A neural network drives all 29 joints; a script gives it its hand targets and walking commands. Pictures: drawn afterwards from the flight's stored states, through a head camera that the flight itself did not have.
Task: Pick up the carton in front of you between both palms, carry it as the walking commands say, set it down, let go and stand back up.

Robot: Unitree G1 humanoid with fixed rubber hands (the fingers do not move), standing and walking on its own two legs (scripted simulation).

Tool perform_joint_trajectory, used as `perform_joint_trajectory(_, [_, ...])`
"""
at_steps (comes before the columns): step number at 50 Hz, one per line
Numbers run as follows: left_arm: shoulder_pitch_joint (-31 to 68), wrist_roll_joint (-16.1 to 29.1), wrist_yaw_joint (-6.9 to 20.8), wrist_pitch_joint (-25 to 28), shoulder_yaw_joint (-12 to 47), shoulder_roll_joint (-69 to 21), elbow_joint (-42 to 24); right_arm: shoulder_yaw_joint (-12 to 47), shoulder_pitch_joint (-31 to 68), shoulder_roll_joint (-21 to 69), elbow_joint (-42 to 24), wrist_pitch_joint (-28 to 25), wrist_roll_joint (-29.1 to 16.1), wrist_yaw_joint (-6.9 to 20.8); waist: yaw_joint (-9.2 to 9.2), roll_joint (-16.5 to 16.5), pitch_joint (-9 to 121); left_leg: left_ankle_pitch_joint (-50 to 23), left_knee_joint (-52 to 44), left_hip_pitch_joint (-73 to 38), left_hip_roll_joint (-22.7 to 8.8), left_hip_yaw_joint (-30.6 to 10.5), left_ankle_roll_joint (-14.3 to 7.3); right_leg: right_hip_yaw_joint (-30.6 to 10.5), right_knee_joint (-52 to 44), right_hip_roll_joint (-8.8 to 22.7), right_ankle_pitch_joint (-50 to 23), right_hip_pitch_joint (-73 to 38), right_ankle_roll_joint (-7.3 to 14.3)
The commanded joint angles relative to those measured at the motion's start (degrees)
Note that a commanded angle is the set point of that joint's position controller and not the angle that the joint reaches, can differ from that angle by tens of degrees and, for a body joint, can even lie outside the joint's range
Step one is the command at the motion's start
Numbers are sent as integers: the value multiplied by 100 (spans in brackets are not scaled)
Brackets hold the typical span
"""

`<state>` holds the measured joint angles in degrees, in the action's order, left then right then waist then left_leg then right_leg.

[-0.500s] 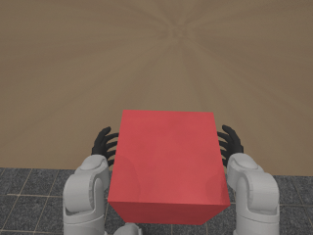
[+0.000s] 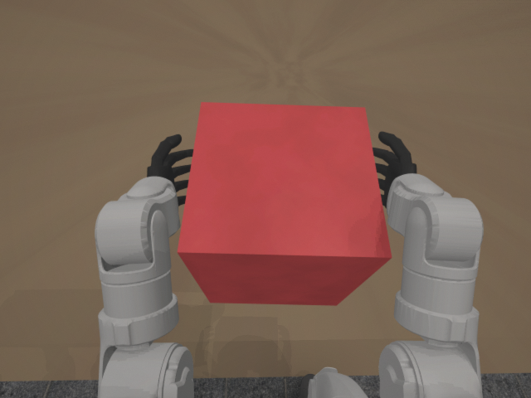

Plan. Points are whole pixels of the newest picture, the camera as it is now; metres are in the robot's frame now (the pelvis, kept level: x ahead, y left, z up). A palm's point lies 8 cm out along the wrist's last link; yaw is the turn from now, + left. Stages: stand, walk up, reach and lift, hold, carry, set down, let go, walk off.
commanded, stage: carry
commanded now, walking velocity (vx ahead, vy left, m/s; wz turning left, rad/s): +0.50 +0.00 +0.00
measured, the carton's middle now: (277, 217) +0.35 +0.00 +0.09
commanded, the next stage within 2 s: none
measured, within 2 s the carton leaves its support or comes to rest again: neither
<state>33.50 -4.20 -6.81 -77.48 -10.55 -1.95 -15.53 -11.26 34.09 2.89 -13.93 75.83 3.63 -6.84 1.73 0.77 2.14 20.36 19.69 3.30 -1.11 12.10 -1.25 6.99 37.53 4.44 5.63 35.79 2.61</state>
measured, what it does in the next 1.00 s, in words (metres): climbs: right foot, then left foot 0.04 m higher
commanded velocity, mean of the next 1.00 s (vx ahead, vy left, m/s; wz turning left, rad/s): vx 0.50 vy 0.00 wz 0.00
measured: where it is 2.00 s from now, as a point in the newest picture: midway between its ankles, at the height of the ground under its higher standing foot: (273, 131)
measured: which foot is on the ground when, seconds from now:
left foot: down 0.00-0.08, up 0.10-0.46, down 0.48-0.86, up 0.88-1.00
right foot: up 0.00-0.06, down 0.08-0.50, up 0.52-0.84, down 0.86-1.00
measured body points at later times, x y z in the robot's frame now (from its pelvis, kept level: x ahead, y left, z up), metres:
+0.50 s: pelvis +0.33 -0.02 -0.01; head +0.44 -0.03 +0.43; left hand +0.73 +0.14 +0.12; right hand +0.75 -0.17 +0.12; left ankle +0.47 +0.07 -0.71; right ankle +0.19 -0.09 -0.73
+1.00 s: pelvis +0.67 -0.06 +0.06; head +0.72 -0.06 +0.51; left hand +1.05 +0.11 +0.19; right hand +1.08 -0.19 +0.20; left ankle +0.57 +0.06 -0.55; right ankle +0.71 -0.13 -0.66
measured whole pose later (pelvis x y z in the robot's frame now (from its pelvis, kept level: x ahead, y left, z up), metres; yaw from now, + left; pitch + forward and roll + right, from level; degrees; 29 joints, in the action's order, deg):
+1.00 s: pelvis +0.67 -0.06 +0.06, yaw +0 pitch +5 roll +0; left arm 45.4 -5.4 -7.8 -75.8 -13.6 -1.2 3.4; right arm -16.4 48.6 -1.6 6.9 75.5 3.3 -7.2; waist -3.7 -0.2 -0.8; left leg 26.8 76.0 30.2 0.2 0.0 -2.3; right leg 6.7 35.7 -1.4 24.5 26.0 3.8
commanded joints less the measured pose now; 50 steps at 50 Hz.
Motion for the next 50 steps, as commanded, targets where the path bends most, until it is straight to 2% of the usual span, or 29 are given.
perform_joint_trajectory(1, [4198, 2414, 1183, 11, 3608, -4523, 505, 3755, 4076, 4423, 478, 122, -2577, 1323, -12, -963, 1369, -3310, 246, -741, -1235, -473, -593, 233, -398, -275, -104, -585, 196])
perform_joint_trajectory(3, [4450, 2454, 1215, 13, 3343, -4650, 1032, 3630, 4532, 4681, 887, 137, -2618, 1292, -443, -439, 2035, -3765, 2081, -281, -774, 38, -266, 648, -898, -705, 82, -2440, 201])
perform_joint_trajectory(4, [4556, 2485, 1236, 24, 3212, -4694, 1255, 3554, 4720, 4758, 1058, 133, -2622, 1275, -639, 219, 2535, -2312, 3419, 715, -585, -97, -137, -578, -956, 196, 706, -3671, 262])
perform_joint_trajectory(5, [4932, 2454, 1245, 74, 3075, -4639, 1420, 3475, 4959, 5074, 1221, 142, -2637, 1249, -516, 1761, 3047, 178, 4904, 2604, 265, -458, 77, -3400, -1461, 1671, 1036, -5048, 1125])
perform_joint_trajectory(6, [5024, 2596, 1268, 113, 3040, -4940, 1527, 3378, 5232, 5108, 1280, 118, -2608, 1225, -637, 1839, 2923, 914, 5796, 3579, 369, -1072, -7, -4039, -1910, 1676, 975, -5284, 1347])
perform_joint_trajectory(9, [6065, 2969, 1320, 261, 3090, -5732, 1034, 3233, 5900, 5723, 1168, -34, -2660, 1117, -576, 433, 2736, 243, 6046, 4219, -157, -1348, -267, -2511, -1257, 1306, -1095, -4870, 1039])
perform_joint_trajectory(12, [6587, 3090, 1245, 337, 3081, -6058, 527, 3072, 5972, 5927, 994, -126, -2515, 962, -544, 435, 3053, 74, 5697, 4293, -207, -1262, -230, -1964, -1193, 1151, -1326, -4961, 997])
perform_joint_trajectory(17, [6227, 2859, 1155, 423, 3252, -5905, 136, 3139, 5460, 5691, 718, -284, -2059, 789, -699, 594, 3125, -8, 4955, 5137, -112, -849, -205, -1448, -905, 950, -2598, -5595, 1078])
perform_joint_trajectory(21, [5834, 2729, 1158, 468, 3524, -5611, -189, 3301, 5148, 5316, 330, -329, -1818, 765, -716, 605, 2863, -844, 3016, 4455, 105, -478, -200, -871, -814, 576, -3209, -5359, 969])
perform_joint_trajectory(23, [5543, 2660, 1168, 453, 3628, -5476, -162, 3380, 4934, 5142, 281, -298, -1763, 794, -578, 750, 2844, -873, 1837, 3078, 574, 73, -299, -428, -461, 412, -4518, -4864, 785])
perform_joint_trajectory(24, [5425, 2652, 1181, 437, 3665, -5427, -134, 3426, 4799, 5099, 331, -282, -1754, 827, -247, 811, 3111, -1379, 1267, 1804, 788, 270, -426, -148, 208, 348, -5221, -4432, 586])
perform_joint_trajectory(25, [5417, 2604, 1208, 430, 3732, -5375, -104, 3466, 4692, 5075, 336, -272, -1782, 878, 170, 721, 3592, -1946, 965, 142, 325, -209, -607, -65, 1140, 351, -4278, -3550, 323])
perform_joint_trajectory(26, [5494, 2618, 1250, 374, 3786, -5432, -106, 3438, 4729, 4874, 439, -304, -1740, 908, 369, -876, 4709, -3381, 1620, -2444, -1351, -2620, -1503, -433, 2811, 26, -1442, -1709, -33])
perform_joint_trajectory(27, [5317, 2592, 1293, 343, 3767, -5337, -16, 3484, 4435, 4977, 637, -302, -1838, 947, 535, -1941, 5034, -3875, 1108, -3661, -1865, -4344, -2069, -702, 4080, -841, 2571, -80, -200])
perform_joint_trajectory(28, [5415, 2607, 1304, 371, 3771, -5395, -27, 3576, 4521, 5081, 379, -308, -1960, 996, 611, -1651, 4611, -3771, 1037, -3714, -1736, -4315, -2058, -1063, 4817, -817, 2672, 910, -112])
perform_joint_trajectory(29, [5490, 2540, 1279, 400, 3672, -5347, -57, 3716, 4792, 5278, 115, -306, -2149, 1047, 678, -997, 4103, -3979, 1139, -3522, -1650, -3883, -1773, -1131, 4986, -665, 2440, 1501, -23])
perform_joint_trajectory(31, [5417, 2277, 1170, 411, 3481, -5217, -52, 4006, 5291, 5588, -317, -317, -2581, 1127, 529, -394, 3522, -3959, 1120, -2979, -1462, -3202, -1316, -990, 4533, -399, 2094, 1769, 35])
perform_joint_trajectory(33, [5241, 2018, 1050, 433, 3349, -5067, -45, 4131, 5669, 5658, -614, -326, -2900, 1177, 464, -375, 3432, -3272, 897, -2728, -1386, -2973, -1153, -866, 4020, -325, 2096, 1618, 9])
perform_joint_trajectory(35, [5102, 1780, 940, 437, 3239, -4847, 31, 4147, 5843, 5576, -680, -293, -3076, 1222, 426, -508, 3277, -3174, 756, -2474, -1401, -2789, -1213, -688, 3490, -335, 2275, 1599, -44])
perform_joint_trajectory(37, [4946, 1568, 869, 400, 3145, -4649, 266, 4089, 5823, 5483, -394, -213, -3133, 1292, 378, -634, 2992, -2953, 492, -1880, -1257, -2362, -1231, -472, 2335, -351, 2257, 1198, -100])
perform_joint_trajectory(40, [4806, 1398, 852, 313, 3071, -4522, 754, 3914, 5592, 5407, 434, -101, -3085, 1418, 222, -1043, 2576, -3033, 265, -680, -1006, -1474, -892, 226, 520, -636, 1603, -375, -28])
perform_joint_trajectory(41, [4810, 1413, 875, 284, 3056, -4533, 958, 3837, 5514, 5410, 742, -80, -3054, 1452, 62, -1141, 2578, -3518, 482, -329, -1052, -1285, -799, 574, 232, -872, 1485, -1153, 50])
perform_joint_trajectory(42, [4790, 1459, 914, 269, 3046, -4606, 1216, 3761, 5463, 5435, 1029, -64, -3018, 1479, -290, -998, 2773, -4169, 1191, 117, -983, -903, -587, 807, -256, -1058, 949, -2389, 171])
perform_joint_trajectory(43, [4785, 1575, 968, 272, 3039, -4693, 1487, 3697, 5422, 5453, 1260, -51, -2939, 1503, -547, -623, 3235, -4008, 2109, 792, -784, -630, -334, 497, -370, -896, 881, -3899, 310])
perform_joint_trajectory(44, [4814, 1650, 1033, 288, 3011, -4719, 1644, 3586, 5482, 5507, 1421, -25, -2874, 1535, -725, 585, 3964, -1829, 3770, 2194, -315, -698, 17, -2429, -943, 811, 2402, -5354, 965])
perform_joint_trajectory(45, [4878, 1760, 1095, 322, 2966, -4935, 1799, 3482, 5642, 5539, 1556, -7, -2765, 1564, -877, 1760, 3756, 1173, 4962, 3491, 584, -1004, 113, -4650, -1767, 1549, 1473, -5795, 1628])
perform_joint_trajectory(46, [5099, 2018, 1164, 312, 3066, -5164, 1644, 3384, 5655, 5678, 1719, -35, -2659, 1553, -730, 1216, 3243, 1162, 5974, 4151, 332, -1513, -28, -4445, -1554, 1464, 668, -5626, 1604])
perform_joint_trajectory(48, [5842, 2579, 1284, 318, 3344, -5810, 1292, 3070, 5490, 5725, 1770, -73, -2435, 1456, -712, 150, 2784, 660, 6381, 4660, 29, -1432, -134, -3168, -924, 1219, -1261, -5108, 1278])
perform_joint_trajectory(50, [6483, 3034, 1361, 340, 3497, -6239, 923, 2865, 5436, 5723, 1689, -109, -2219, 1293, -584, 166, 2818, 368, 5950, 4460, -57, -1399, -194, -2548, -1105, 998, -842, -4839, 931])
